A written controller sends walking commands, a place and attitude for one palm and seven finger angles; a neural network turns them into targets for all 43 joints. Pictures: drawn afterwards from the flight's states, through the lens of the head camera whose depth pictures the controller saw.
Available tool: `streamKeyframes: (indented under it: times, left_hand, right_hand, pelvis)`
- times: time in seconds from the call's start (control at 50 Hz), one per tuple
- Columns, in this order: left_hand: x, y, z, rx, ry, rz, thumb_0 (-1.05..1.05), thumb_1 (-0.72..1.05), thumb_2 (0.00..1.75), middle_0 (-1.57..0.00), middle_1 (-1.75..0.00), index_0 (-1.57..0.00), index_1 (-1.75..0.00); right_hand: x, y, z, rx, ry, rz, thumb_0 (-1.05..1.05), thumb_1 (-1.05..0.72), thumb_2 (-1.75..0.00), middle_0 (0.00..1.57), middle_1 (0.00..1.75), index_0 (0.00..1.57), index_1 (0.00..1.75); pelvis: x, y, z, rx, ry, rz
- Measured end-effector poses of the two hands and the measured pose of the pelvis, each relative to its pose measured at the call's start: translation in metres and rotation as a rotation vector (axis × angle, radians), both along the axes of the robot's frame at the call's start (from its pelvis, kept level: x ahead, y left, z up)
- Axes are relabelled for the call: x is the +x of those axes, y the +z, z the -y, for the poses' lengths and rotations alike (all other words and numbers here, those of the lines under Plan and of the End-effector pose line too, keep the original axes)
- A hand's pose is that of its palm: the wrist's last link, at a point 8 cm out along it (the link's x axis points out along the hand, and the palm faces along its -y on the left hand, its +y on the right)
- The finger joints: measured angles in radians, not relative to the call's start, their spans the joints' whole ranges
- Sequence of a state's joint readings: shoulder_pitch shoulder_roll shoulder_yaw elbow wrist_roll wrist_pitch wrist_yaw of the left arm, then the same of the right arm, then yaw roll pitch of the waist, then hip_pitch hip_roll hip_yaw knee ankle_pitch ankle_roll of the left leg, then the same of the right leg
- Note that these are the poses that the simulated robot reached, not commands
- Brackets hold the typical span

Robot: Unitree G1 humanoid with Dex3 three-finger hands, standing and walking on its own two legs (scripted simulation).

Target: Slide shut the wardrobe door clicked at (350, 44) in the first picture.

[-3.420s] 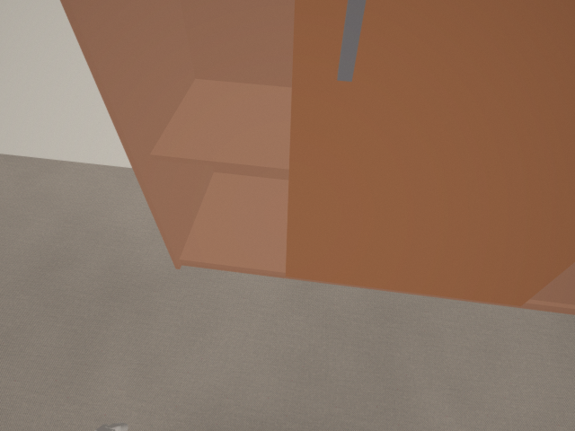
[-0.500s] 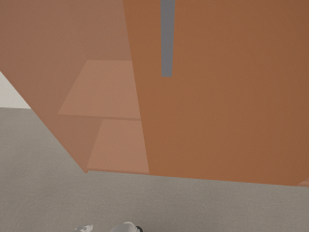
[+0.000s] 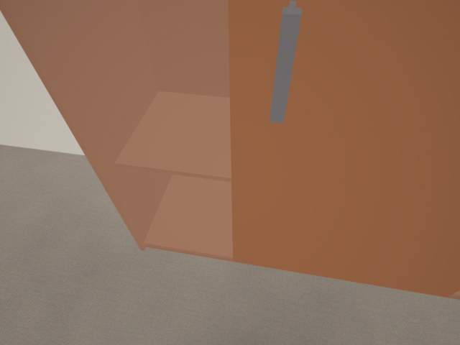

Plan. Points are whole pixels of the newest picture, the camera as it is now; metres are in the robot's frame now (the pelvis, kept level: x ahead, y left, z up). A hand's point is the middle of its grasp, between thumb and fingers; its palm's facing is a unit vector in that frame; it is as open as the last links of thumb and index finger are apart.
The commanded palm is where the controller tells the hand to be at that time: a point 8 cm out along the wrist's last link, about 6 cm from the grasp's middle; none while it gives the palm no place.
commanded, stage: come to a stop and stand still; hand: right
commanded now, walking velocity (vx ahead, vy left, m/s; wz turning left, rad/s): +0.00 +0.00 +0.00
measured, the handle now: (284, 66) +0.53 -0.04 +0.23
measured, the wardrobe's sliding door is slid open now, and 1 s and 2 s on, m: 0.43 0.43 0.43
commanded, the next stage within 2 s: look again from close up in 0.54 s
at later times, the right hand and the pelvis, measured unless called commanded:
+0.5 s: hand out of the picture -0.04 -0.08 -0.18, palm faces +0.11 +0.98 -0.15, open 7.3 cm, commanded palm none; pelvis +0.00 +0.06 -0.01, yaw -2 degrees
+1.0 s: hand out of the picture +0.01 -0.19 -0.19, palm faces +0.04 +0.97 -0.23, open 7.4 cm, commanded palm none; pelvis +0.00 -0.01 -0.01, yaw +0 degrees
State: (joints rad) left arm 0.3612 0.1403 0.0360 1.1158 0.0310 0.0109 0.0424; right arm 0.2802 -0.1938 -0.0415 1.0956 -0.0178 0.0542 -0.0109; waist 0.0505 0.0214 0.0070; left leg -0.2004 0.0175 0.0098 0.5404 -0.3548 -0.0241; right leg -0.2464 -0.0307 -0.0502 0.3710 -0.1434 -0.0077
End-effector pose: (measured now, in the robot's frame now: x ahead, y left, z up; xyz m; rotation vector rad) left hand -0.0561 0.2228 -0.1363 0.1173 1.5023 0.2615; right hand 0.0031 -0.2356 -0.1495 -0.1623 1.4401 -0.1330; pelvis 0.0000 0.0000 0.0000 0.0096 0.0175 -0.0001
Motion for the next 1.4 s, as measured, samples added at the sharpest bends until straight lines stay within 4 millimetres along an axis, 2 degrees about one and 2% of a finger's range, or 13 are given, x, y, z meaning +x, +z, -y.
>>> streamKeyframes:
  times: [0.08, 0.2, 0.36, 0.46, 0.56, 0.64, 0.72, 0.82, 0.92, 1.02, 1.14, 1.28, 1.4]
  left_hand:
    - [-0.011, -0.020, -0.011, -0.068, -0.001, -0.018, 0.00, 0.91, 0.89, -0.20, -0.30, -0.20, -0.30]
    - [0.000, -0.030, -0.019, -0.121, -0.037, 0.015, 0.00, 0.91, 0.89, -0.20, -0.30, -0.20, -0.30]
    - [0.022, -0.028, -0.036, -0.112, -0.076, 0.034, 0.00, 0.91, 0.89, -0.20, -0.30, -0.20, -0.30]
    - [0.034, -0.024, -0.047, -0.078, -0.097, 0.025, 0.00, 0.91, 0.89, -0.20, -0.30, -0.20, -0.30]
    - [0.049, -0.020, -0.052, -0.048, -0.112, 0.031, 0.00, 0.91, 0.89, -0.20, -0.30, -0.20, -0.30]
    - [0.063, -0.019, -0.050, -0.040, -0.121, 0.050, 0.00, 0.91, 0.89, -0.20, -0.30, -0.20, -0.30]
    - [0.083, -0.016, -0.045, -0.027, -0.120, 0.112, 0.01, 0.93, 0.89, -0.20, -0.30, -0.20, -0.30]
    - [0.105, -0.017, -0.028, -0.012, -0.130, 0.231, 0.01, 0.93, 0.89, -0.20, -0.30, -0.20, -0.30]
    - [0.111, -0.015, -0.009, -0.003, -0.158, 0.266, 0.00, 0.95, 0.89, -0.20, -0.30, -0.20, -0.30]
    - [0.106, -0.011, 0.004, -0.010, -0.161, 0.276, 0.00, 0.95, 0.89, -0.20, -0.30, -0.20, -0.30]
    - [0.086, -0.010, 0.011, -0.017, -0.156, 0.227, 0.00, 0.94, 0.89, -0.20, -0.30, -0.20, -0.30]
    - [0.061, -0.011, 0.013, -0.031, -0.143, 0.136, 0.00, 0.92, 0.89, -0.20, -0.30, -0.20, -0.30]
    - [0.055, -0.012, 0.012, -0.038, -0.136, 0.103, 0.00, 0.91, 0.89, -0.20, -0.30, -0.20, -0.30]
  right_hand:
    - [0.012, 0.005, -0.027, -0.032, 0.001, 0.085, 0.00, -0.92, -0.90, 0.20, 0.30, 0.20, 0.30]
    - [0.009, 0.011, -0.051, -0.055, -0.022, 0.133, 0.01, -0.94, -0.90, 0.20, 0.30, 0.20, 0.30]
    - [-0.024, 0.001, -0.085, -0.007, -0.076, 0.052, 0.00, -0.93, -0.90, 0.20, 0.30, 0.20, 0.30]
    - [-0.047, -0.003, -0.103, 0.035, -0.116, -0.023, 0.00, -0.92, -0.90, 0.20, 0.30, 0.20, 0.30]
    - [-0.060, -0.004, -0.111, 0.060, -0.140, -0.076, 0.00, -0.91, -0.90, 0.20, 0.30, 0.20, 0.30]
    - [-0.059, -0.004, -0.106, 0.061, -0.144, -0.088, 0.00, -0.91, -0.90, 0.20, 0.30, 0.20, 0.30]
    - [-0.053, -0.001, -0.092, 0.037, -0.099, -0.049, 0.00, -0.90, -0.90, 0.20, 0.30, 0.20, 0.30]
    - [-0.036, -0.010, -0.055, 0.014, -0.059, -0.004, 0.00, -0.90, -0.90, 0.20, 0.30, 0.20, 0.30]
    - [-0.011, -0.011, -0.019, -0.023, -0.054, 0.084, 0.00, -0.90, -0.90, 0.20, 0.30, 0.20, 0.30]
    - [0.006, -0.005, 0.005, -0.040, -0.014, 0.130, 0.00, -0.91, -0.90, 0.20, 0.30, 0.20, 0.30]
    - [0.006, -0.001, 0.020, -0.046, 0.014, 0.113, 0.00, -0.91, -0.90, 0.20, 0.30, 0.20, 0.30]
    - [-0.008, 0.000, 0.019, -0.036, 0.011, 0.052, 0.00, -0.91, -0.90, 0.20, 0.30, 0.20, 0.30]
    - [-0.019, -0.002, 0.007, -0.018, -0.002, 0.011, 0.00, -0.91, -0.90, 0.20, 0.30, 0.20, 0.30]
  pelvis:
    - [-0.006, -0.006, -0.019, -0.017, -0.010, 0.023]
    - [-0.004, -0.006, -0.041, -0.008, -0.022, 0.050]
    - [-0.002, -0.007, -0.060, -0.006, -0.030, 0.057]
    - [0.003, -0.007, -0.062, -0.005, -0.034, 0.049]
    - [0.009, -0.006, -0.060, -0.008, -0.034, 0.044]
    - [0.013, -0.006, -0.055, -0.009, -0.033, 0.041]
    - [0.012, -0.006, -0.043, 0.001, -0.007, 0.021]
    - [0.010, -0.015, -0.022, 0.013, -0.017, 0.023]
    - [0.007, -0.015, -0.005, 0.005, -0.011, 0.039]
    - [0.001, -0.013, 0.008, -0.002, 0.000, 0.033]
    - [-0.004, -0.010, 0.017, -0.012, 0.005, 0.012]
    - [-0.003, -0.008, 0.018, -0.016, 0.004, -0.001]
    - [0.000, -0.007, 0.014, -0.016, 0.000, 0.003]
